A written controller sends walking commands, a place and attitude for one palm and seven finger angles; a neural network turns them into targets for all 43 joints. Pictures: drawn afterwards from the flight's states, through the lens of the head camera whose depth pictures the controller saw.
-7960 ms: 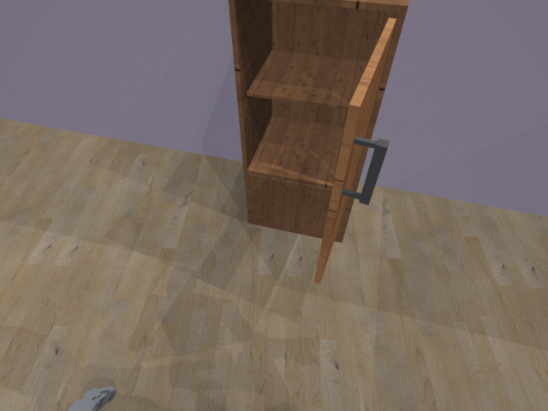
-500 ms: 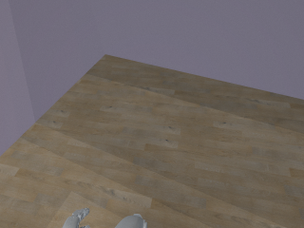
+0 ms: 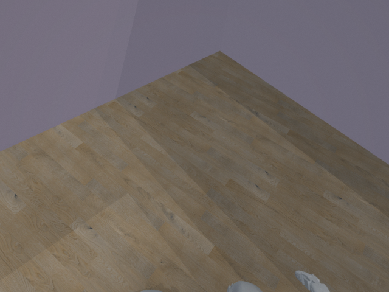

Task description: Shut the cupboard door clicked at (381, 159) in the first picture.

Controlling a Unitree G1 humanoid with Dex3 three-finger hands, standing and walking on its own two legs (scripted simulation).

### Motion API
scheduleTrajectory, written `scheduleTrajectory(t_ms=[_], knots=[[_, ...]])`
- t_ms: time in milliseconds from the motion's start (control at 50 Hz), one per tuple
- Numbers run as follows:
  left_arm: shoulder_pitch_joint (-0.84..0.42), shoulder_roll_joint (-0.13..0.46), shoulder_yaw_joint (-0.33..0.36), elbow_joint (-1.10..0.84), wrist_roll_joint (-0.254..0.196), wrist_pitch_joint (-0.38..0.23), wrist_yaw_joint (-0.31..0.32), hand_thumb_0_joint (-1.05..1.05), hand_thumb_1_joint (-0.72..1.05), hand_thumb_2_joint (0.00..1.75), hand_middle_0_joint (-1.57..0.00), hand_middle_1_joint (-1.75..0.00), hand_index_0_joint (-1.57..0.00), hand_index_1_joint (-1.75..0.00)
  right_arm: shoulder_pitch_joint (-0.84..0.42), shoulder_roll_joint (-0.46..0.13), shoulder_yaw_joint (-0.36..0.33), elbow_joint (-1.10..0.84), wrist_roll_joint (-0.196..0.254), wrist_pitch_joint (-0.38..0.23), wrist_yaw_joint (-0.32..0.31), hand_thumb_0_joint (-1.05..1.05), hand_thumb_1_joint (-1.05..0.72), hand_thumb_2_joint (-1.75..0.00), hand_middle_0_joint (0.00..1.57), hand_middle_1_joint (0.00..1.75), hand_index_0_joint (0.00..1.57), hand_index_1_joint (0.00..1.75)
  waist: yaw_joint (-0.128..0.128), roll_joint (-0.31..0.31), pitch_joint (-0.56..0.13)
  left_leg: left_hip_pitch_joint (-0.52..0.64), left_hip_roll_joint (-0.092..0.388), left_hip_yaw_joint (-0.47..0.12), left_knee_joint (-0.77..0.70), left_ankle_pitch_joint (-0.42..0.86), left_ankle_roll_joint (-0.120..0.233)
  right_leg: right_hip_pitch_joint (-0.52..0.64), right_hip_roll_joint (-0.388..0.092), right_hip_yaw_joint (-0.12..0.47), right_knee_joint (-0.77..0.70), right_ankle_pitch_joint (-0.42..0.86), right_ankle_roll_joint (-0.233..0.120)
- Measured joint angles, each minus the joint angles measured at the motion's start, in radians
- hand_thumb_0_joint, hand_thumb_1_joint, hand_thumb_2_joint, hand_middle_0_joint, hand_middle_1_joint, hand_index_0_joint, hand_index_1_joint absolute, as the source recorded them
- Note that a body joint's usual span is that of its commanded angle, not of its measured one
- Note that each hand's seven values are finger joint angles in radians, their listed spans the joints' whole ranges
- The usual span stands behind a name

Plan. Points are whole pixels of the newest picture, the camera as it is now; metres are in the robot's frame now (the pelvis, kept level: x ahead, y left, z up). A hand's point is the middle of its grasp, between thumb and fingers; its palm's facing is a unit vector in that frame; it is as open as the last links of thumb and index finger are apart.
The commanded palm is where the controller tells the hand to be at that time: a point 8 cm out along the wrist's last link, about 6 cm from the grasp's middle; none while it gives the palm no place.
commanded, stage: walk to a spot facing it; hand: left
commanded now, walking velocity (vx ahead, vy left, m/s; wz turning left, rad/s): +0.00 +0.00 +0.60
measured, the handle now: out of the picture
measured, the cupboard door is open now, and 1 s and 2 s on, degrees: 83 83 83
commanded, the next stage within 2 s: none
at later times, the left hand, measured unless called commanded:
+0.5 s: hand out of the picture +0.08 +0.19 -0.13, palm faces +0.26 -0.92 -0.30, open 7.4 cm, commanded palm none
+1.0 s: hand out of the picture -0.15 +0.20 -0.18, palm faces +0.61 -0.74 -0.27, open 7.4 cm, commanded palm none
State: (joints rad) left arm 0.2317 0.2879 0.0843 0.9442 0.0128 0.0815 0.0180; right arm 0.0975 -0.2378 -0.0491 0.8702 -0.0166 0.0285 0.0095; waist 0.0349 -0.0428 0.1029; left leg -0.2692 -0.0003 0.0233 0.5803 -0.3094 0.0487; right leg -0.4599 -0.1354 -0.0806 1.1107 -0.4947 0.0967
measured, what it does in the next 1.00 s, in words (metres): steps on the spot, turning left: right foot, then left foot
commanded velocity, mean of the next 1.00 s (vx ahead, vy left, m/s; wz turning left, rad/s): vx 0.02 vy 0.00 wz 0.60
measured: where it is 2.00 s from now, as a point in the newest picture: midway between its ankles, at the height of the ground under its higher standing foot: outside the picture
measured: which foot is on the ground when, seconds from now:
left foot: down 0.00-0.44, up 0.46-0.88, down 0.90-1.00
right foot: up 0.00-0.42, down 0.44-0.90, up 0.92-1.00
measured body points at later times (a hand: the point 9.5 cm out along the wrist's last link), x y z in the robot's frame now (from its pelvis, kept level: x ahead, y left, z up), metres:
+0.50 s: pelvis -0.01 -0.04 +0.00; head +0.03 -0.07 +0.45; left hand +0.06 +0.23 -0.11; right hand +0.08 -0.29 -0.16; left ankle -0.02 +0.08 -0.70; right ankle +0.01 -0.15 -0.73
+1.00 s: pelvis -0.04 -0.01 +0.00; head -0.02 +0.04 +0.44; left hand -0.18 +0.24 -0.16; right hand +0.22 -0.15 -0.12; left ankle -0.10 +0.08 -0.73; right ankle +0.02 -0.15 -0.67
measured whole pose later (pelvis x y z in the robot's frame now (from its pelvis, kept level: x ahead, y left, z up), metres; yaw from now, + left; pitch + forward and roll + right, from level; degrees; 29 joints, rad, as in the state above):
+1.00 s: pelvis -0.04 -0.01 +0.00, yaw +36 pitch +0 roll -1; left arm 0.23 0.29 0.08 0.94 0.01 0.08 0.02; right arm 0.12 -0.25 -0.05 0.88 -0.02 0.03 0.01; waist 0.03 -0.06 0.10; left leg -0.28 0.00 0.02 0.60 -0.33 0.03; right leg -0.43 -0.14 -0.08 1.07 -0.52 0.09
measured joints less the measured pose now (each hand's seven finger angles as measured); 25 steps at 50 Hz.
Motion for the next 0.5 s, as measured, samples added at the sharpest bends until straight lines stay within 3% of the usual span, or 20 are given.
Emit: scheduleTrajectory(t_ms=[140, 320, 380, 420, 460, 500], knots=[[-0.068, -0.010, -0.006, -0.045, 0.000, -0.020, -0.008, 0.01, 0.91, 0.90, -0.20, -0.30, -0.20, -0.30, 0.045, 0.016, 0.009, 0.009, 0.000, 0.004, -0.004, 0.01, -0.90, -0.90, 0.21, 0.30, 0.20, 0.30, -0.020, 0.012, -0.021, 0.039, -0.036, -0.073, -0.105, 0.075, 0.012, -0.047, 0.034, 0.070, -0.004, 0.127, 0.019], [-0.138, -0.044, -0.018, -0.086, -0.008, -0.023, 0.000, 0.01, 0.91, 0.90, -0.20, -0.30, -0.20, -0.30, 0.125, 0.027, -0.003, 0.031, -0.009, 0.017, -0.003, 0.01, -0.90, -0.90, 0.21, 0.30, 0.20, 0.30, -0.073, 0.044, -0.030, -0.001, -0.081, -0.163, -0.100, 0.102, -0.002, 0.035, 0.095, 0.095, -0.220, 0.071, 0.007], [-0.152, -0.059, -0.025, -0.102, -0.014, -0.032, 0.002, 0.01, 0.91, 0.90, -0.20, -0.30, -0.20, -0.30, 0.148, 0.019, -0.011, 0.042, -0.010, 0.025, -0.004, 0.01, -0.90, -0.90, 0.21, 0.30, 0.20, 0.30, -0.088, 0.067, -0.028, -0.029, -0.093, -0.200, -0.080, 0.104, -0.019, 0.094, 0.124, 0.096, -0.348, 0.075, -0.006], [-0.150, -0.067, -0.031, -0.113, -0.018, -0.045, 0.003, 0.01, 0.91, 0.90, -0.20, -0.30, -0.20, -0.30, 0.163, 0.012, -0.018, 0.049, -0.006, 0.032, -0.004, 0.01, -0.90, -0.90, 0.21, 0.30, 0.20, 0.30, -0.090, 0.079, -0.034, -0.054, -0.106, -0.222, -0.051, 0.097, -0.035, 0.163, 0.135, 0.091, -0.499, 0.153, -0.015], [-0.140, -0.079, -0.037, -0.117, -0.011, -0.061, 0.006, 0.01, 0.91, 0.90, -0.20, -0.30, -0.20, -0.30, 0.169, 0.000, -0.029, 0.059, 0.002, 0.039, -0.003, 0.01, -0.90, -0.90, 0.21, 0.30, 0.20, 0.30, -0.082, 0.098, -0.034, -0.102, -0.111, -0.222, 0.055, 0.001, -0.059, 0.197, 0.138, 0.075, -0.574, 0.202, -0.069], [-0.123, -0.092, -0.048, -0.113, -0.007, -0.061, 0.008, 0.01, 0.91, 0.90, -0.20, -0.30, -0.20, -0.30, 0.169, -0.013, -0.040, 0.067, -0.002, 0.050, -0.003, 0.01, -0.90, -0.90, 0.21, 0.30, 0.20, 0.30, -0.088, 0.112, -0.030, -0.174, -0.112, -0.175, 0.271, -0.123, -0.078, 0.208, 0.125, 0.048, -0.567, 0.199, -0.105]])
